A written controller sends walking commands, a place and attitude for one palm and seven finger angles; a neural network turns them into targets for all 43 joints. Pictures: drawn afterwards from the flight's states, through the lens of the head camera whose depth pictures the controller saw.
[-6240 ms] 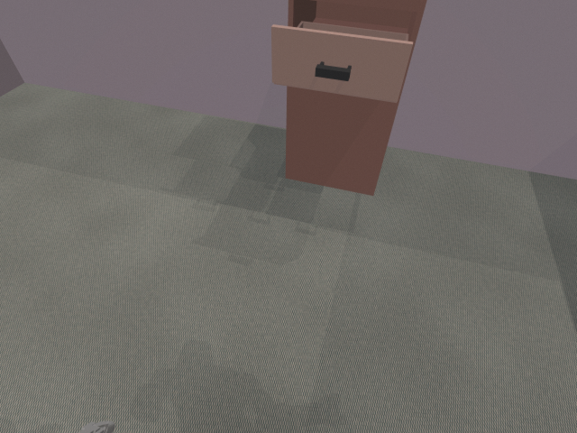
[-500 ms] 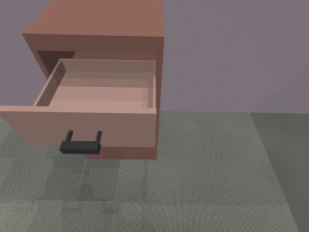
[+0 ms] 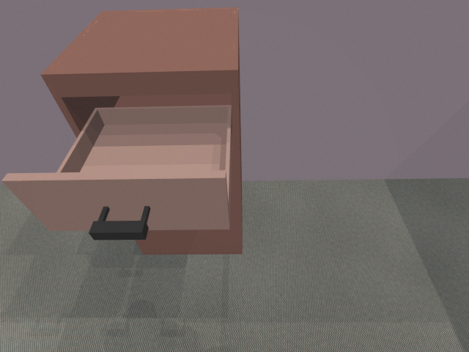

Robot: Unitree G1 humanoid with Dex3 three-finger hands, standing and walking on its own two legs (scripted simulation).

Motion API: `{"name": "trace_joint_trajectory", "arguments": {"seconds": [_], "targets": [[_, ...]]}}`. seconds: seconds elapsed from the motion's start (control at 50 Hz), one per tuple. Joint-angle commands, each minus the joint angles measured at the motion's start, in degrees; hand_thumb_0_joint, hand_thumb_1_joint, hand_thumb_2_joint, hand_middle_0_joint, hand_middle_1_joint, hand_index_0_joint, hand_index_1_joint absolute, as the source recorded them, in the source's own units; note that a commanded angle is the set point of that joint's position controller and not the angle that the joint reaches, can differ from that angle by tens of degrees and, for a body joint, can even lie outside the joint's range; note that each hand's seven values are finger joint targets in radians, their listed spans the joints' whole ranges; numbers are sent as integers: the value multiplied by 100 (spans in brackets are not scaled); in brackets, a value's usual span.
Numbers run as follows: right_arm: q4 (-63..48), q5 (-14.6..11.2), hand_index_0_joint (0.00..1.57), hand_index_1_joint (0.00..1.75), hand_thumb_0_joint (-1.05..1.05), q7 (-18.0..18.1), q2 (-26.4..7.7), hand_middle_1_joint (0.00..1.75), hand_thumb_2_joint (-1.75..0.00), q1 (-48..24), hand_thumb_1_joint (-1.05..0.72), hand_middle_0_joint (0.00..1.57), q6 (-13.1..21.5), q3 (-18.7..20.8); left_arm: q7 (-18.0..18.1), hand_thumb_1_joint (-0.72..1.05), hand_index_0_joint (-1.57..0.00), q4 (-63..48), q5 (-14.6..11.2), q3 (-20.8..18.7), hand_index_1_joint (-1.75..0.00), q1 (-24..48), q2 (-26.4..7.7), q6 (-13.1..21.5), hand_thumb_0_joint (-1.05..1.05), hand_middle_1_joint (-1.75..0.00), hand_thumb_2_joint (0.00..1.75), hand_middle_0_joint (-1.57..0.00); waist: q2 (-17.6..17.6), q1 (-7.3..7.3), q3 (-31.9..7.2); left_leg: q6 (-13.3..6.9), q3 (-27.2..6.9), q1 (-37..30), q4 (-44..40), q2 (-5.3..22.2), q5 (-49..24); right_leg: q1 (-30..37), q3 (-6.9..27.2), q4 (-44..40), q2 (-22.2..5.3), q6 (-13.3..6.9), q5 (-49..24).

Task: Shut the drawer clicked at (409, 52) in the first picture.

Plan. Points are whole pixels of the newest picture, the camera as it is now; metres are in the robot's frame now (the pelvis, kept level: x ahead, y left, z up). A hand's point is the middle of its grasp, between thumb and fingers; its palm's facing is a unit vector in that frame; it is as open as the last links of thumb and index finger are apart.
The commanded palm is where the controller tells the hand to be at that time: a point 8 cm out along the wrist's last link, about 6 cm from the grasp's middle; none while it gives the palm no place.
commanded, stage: shuffle to correct the standing spot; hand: left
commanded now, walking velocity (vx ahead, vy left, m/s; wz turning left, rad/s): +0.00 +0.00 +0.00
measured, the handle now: (122, 220) +0.36 +0.25 -0.01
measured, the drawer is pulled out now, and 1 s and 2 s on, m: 0.28 0.28 0.28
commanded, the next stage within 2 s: come to a stop and stand still in 0.40 s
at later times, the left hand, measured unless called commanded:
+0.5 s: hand out of the picture +0.01 +0.20 -0.19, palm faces +0.04 -0.98 -0.18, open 7.4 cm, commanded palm none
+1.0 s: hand out of the picture +0.10 +0.22 -0.17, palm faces +0.02 -0.96 -0.27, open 7.4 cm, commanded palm none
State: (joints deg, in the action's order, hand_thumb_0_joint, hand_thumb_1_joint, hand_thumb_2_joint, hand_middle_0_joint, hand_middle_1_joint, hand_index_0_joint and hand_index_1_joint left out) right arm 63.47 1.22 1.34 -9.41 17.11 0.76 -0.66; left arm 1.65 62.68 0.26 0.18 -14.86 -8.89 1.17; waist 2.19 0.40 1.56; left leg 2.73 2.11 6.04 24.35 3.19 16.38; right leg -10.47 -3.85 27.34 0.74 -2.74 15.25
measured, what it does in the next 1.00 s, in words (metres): steps on the spot: left foot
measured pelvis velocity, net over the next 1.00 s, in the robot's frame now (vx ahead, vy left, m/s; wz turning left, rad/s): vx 0.06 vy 0.02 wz -0.02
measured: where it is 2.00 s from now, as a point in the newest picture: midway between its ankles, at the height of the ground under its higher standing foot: outside the picture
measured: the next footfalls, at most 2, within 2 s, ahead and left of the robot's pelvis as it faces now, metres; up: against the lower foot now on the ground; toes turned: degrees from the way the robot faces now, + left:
left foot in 0.68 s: +0.08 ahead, +0.16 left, +0.00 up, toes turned +1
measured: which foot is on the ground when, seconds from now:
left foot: down 0.00-0.54, up 0.56-0.66, down 0.68-1.00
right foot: down 0.00-1.00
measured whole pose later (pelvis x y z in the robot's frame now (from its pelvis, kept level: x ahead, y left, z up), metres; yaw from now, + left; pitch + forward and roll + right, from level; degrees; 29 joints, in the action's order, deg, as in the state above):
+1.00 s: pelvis +0.06 +0.02 -0.01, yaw -1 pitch +0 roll +2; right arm 59.3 0.9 2.5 -10.1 10.9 -0.7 2.3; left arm 2.3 58.9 1.1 -1.9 -13.7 -10.0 0.1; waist 0.8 0.0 4.5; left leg 0.7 4.5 14.0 33.2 1.9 19.0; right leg -13.1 -2.8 33.7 0.0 -2.9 20.9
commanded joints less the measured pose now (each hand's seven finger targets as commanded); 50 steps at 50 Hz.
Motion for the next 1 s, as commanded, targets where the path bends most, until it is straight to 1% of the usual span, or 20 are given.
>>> {"name": "trace_joint_trajectory", "arguments": {"seconds": [0.0, 0.08, 0.2, 0.28, 0.34, 0.38, 0.4, 0.44, 0.48, 0.52, 0.56, 0.58, 0.62, 0.64, 0.66, 0.76, 0.82, 0.9, 0.94, 0.98], "targets": [[-50, -33, 20, 30, 0, 20, -368, 30, -90, 353, -90, 20, 45, 29, 39, 90, -20, -147, 1, -104, -30, -330, -722, 103, 0, -30, 90, -20, -271, -9, 271, -292, -140, 394, -378, 196, -618, 6, 796, -764, -730, -46, -959], [40, -44, 20, 30, 0, 30, -354, 30, -90, 380, -90, 20, 49, 30, 40, 90, -20, -78, 3, -92, -30, -376, -678, 102, 0, -30, 90, -20, -242, -17, 281, -287, -130, 374, -411, 226, -612, 4, 764, -773, -719, -32, -973], [45, 8, 20, 30, 0, -41, -274, 30, -90, 508, -90, 20, -46, 51, 15, 90, -20, -107, 70, -213, -30, -606, -816, 32, 0, -30, 90, -20, -546, -124, 719, -332, 136, 953, 219, -87, 671, -347, 1351, -1286, -966, -293, 1796], [6, 26, 20, 30, 0, -53, -183, 30, -90, 716, -90, 20, -23, 87, 15, 90, -20, -227, 88, -327, -30, -634, -836, 15, 0, -30, 90, -20, -692, -34, 773, -381, 209, 877, 581, -96, 615, -741, 1570, -1431, -1247, -510, 2176], [129, 28, 20, 30, 0, -42, -204, 30, -90, 1158, -90, 20, 82, 84, -25, 90, -20, -323, 96, -326, -30, -431, -644, 9, 0, -30, 90, -20, 155, 100, 702, -495, -94, 441, -191, 63, 267, -863, 712, -327, -655, -321, 1398], [188, 30, 20, 30, 0, 14, -546, 30, -90, 1397, -90, 20, 155, 134, -55, 90, -20, -396, 109, -257, -30, -341, -323, 40, 0, -30, 90, -20, 1201, 127, 575, -921, -962, 248, -626, 826, -536, -1045, -192, 1009, -111, -97, 892], [163, 26, 20, 30, 0, 59, -584, 30, -90, 1392, -90, 20, 171, 139, -53, 90, -20, -435, 120, -220, -30, -248, -228, 72, 0, -30, 90, -20, 1219, 113, 623, -1162, -1270, 120, -601, 1038, -1432, -1260, -300, 1325, -24, -76, 1019], [92, 16, 20, 30, 0, 90, -507, 30, -90, 1209, -90, 20, 184, 104, -71, 90, -20, -406, 92, -214, -30, -277, -178, 112, 0, -30, 90, -20, 619, -22, 588, -1282, -1088, 166, -210, 1047, -2596, -1005, -238, 1153, -104, -119, 1078], [-105, -29, 20, 30, 0, 90, -456, 30, -90, 752, -90, 20, 222, 99, -68, 90, -20, -169, 80, -301, -30, -996, -319, 172, 0, -30, 90, -20, -40, -413, 231, -896, -293, 1154, 881, 373, -2216, 559, 435, 449, -512, -312, -713], [-432, -53, 20, 30, 0, 48, -139, 30, -90, 204, -90, 20, 218, 95, 9, 90, -20, 170, 60, -432, -30, -1853, -908, 217, 0, -30, 90, -20, -1675, -628, 198, -378, 352, 2642, 2624, -246, 1424, 1538, 2282, -540, -2205, -1133, -3386], [-495, -82, 20, 30, 0, 67, -95, 30, -90, -69, -90, 20, 157, 145, 120, 90, -20, 107, 156, -363, -30, -1404, -678, 144, 0, -30, 90, -20, -1387, -452, 423, -339, -147, 2616, 2665, 81, 1958, 1168, 1760, -257, -2249, -1286, -4710], [-402, -114, 20, 30, 0, 38, 4, 30, -90, 140, -90, 20, 155, 136, 138, 90, -20, -33, 169, -324, -30, -947, -641, 102, 0, -30, 90, -20, -1185, -178, 326, -330, -213, 2030, 1700, 132, 1606, 847, 1172, 48, -1920, -969, -4673], [91, -64, 20, 30, 0, 48, 43, 30, -90, 1019, -90, 20, 171, 116, 114, 90, -20, -198, 18, -246, -30, -345, -450, 29, 0, -30, 90, -20, -405, 240, 166, -299, -33, 168, -212, -16, -1497, -237, 289, 860, -921, -222, -2804], [156, -1, 20, 30, 0, 86, -273, 30, -90, 1181, -90, 20, 237, 165, 106, 90, -20, -263, -15, -211, -30, -499, -250, -19, 0, -30, 90, -20, 688, 117, -72, -685, -960, -106, -285, 836, -3321, -568, 71, 1222, -441, 152, -706], [50, 6, 20, 30, 0, 92, -492, 30, -90, 956, -90, 20, 172, 176, 128, 90, -20, -274, -20, -230, -30, -594, -250, -65, 0, -30, 90, -20, 898, -27, -107, -1086, -1287, 292, -421, 1395, -3924, -425, 58, 1357, -307, 221, 1152], [-128, -7, 20, 30, 0, 203, -558, 30, -90, 282, -90, 20, 85, 200, 106, 90, -20, -191, 10, -220, -30, -418, -307, -155, 0, -30, 90, -20, 496, -62, 231, -1174, -975, -228, -19, 1300, -5753, -746, 197, 950, -424, 228, 867], [-345, -44, 20, 30, 0, 222, -725, 30, -90, 106, -90, 20, 2, 344, 84, 90, -20, -288, 44, -299, -30, -586, -506, -144, 0, -30, 90, -20, 311, -66, -266, -832, -519, -294, 316, 922, -4781, -303, 296, 328, -476, 167, -1340], [-555, -44, 20, 30, 0, 168, -470, 30, -90, -35, -90, 20, -111, 384, 98, 90, -20, -463, 105, -355, -30, -665, -805, -79, 0, -30, 90, -20, -853, -72, -492, -350, 162, 509, 897, 210, -1927, 262, 1005, 289, -1183, -194, -4282], [-618, -66, 20, 30, 0, 103, -246, 30, -90, -200, -90, 20, -134, 327, 112, 90, -20, -481, 99, -309, -30, -647, -842, -42, 0, -30, 90, -20, -1083, -116, -546, -231, 169, 985, 1113, -119, 174, 594, 1334, 88, -1541, -575, -4985], [-633, -69, 20, 30, 0, 75, -202, 30, -90, -372, -90, 20, -166, 304, 119, 90, -20, -525, 112, -254, -30, -477, -820, -30, 0, -30, 90, -20, -1113, -121, -322, -202, 46, 1116, 1283, -149, 917, 398, 1447, -151, -1621, -725, -4545]]}}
